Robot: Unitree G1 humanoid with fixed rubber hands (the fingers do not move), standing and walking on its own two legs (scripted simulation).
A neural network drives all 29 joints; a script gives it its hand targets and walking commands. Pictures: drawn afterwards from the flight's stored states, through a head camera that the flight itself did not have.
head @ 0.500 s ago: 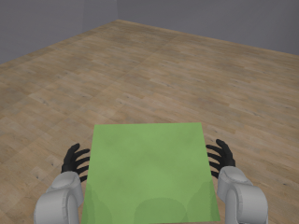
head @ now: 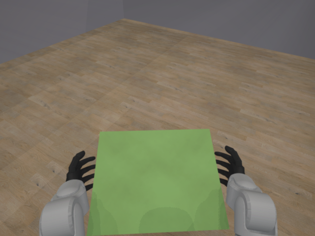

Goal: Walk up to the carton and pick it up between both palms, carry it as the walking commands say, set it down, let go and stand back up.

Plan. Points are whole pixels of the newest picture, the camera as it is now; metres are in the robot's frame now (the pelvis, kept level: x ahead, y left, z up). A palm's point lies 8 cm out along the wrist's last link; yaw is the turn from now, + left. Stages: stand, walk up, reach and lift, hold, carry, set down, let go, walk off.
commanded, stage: carry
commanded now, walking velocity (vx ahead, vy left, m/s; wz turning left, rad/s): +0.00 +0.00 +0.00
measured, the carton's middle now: (156, 183) +0.29 +0.00 +0.00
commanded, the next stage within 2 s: none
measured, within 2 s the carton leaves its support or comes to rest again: neither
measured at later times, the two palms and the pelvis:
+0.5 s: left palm (81, 184) +0.26 +0.18 +0.05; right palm (228, 179) +0.26 -0.17 +0.05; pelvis +0.00 +0.00 +0.00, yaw +0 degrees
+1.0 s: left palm (82, 185) +0.26 +0.18 +0.04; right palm (227, 180) +0.26 -0.17 +0.05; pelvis +0.00 +0.00 +0.00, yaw +0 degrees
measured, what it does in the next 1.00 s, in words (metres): stands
